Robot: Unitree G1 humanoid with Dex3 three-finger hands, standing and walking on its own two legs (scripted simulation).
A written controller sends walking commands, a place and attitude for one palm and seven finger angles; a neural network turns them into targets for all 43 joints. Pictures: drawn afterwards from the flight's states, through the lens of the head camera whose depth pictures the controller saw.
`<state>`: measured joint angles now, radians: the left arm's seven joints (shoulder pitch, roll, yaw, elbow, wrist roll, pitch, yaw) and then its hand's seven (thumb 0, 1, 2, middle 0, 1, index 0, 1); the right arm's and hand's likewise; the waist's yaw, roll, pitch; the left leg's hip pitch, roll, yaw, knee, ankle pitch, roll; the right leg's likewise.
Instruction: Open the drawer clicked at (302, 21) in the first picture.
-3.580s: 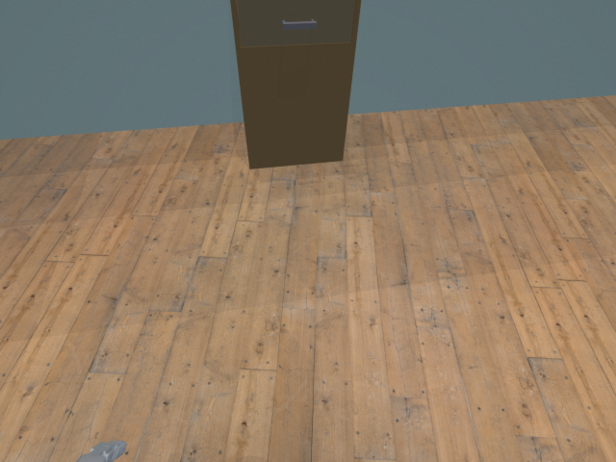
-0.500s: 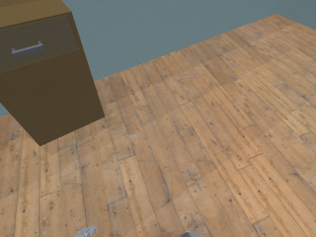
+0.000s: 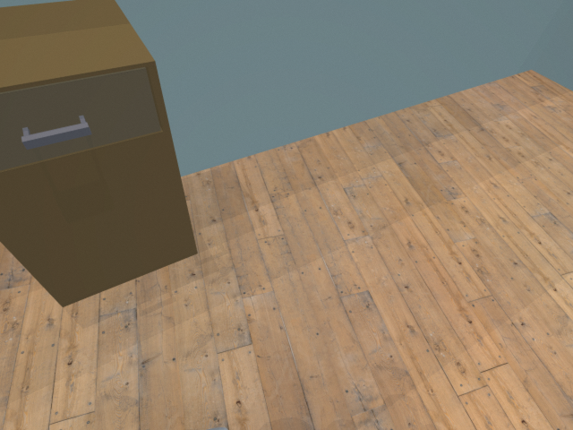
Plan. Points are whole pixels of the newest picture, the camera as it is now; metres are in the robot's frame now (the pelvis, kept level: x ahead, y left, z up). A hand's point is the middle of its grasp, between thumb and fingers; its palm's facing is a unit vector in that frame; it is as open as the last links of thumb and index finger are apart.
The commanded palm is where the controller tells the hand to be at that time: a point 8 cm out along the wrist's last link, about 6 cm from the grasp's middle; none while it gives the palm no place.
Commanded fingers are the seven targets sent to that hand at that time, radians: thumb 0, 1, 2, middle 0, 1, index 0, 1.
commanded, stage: walk to a spot facing it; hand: left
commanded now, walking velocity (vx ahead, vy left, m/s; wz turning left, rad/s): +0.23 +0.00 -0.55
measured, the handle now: (56, 130) +0.68 +0.59 -0.04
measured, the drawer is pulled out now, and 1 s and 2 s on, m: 0.00 0.00 0.00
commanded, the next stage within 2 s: turn to face it in 0.04 s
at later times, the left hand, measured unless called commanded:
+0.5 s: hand (230, 356) +0.26 +0.11 -0.14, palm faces +0.05 -0.98 -0.20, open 7.3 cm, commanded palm none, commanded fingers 0.00 0.90 0.90 -0.20 -0.30 -0.20 -0.30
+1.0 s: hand (150, 425) +0.15 +0.22 -0.16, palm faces +0.38 -0.89 -0.25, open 7.4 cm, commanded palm none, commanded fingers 0.00 0.90 0.90 -0.20 -0.30 -0.20 -0.30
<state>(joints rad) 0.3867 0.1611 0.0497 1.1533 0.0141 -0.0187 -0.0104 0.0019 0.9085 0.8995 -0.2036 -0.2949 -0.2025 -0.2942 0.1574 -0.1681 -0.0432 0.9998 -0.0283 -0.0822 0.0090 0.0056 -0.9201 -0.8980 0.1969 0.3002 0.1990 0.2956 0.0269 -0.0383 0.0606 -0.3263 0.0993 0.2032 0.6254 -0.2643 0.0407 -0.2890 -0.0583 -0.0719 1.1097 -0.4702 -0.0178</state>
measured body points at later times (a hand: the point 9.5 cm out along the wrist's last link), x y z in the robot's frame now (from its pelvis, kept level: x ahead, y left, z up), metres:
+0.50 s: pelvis +0.14 -0.06 +0.01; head +0.17 -0.08 +0.45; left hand +0.25 +0.16 -0.13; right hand +0.11 -0.27 -0.16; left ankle +0.08 +0.07 -0.65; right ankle +0.21 -0.15 -0.73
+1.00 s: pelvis +0.15 -0.02 +0.01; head +0.19 +0.02 +0.46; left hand +0.13 +0.26 -0.14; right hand +0.31 -0.24 -0.12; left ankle +0.15 +0.07 -0.73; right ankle +0.19 -0.18 -0.65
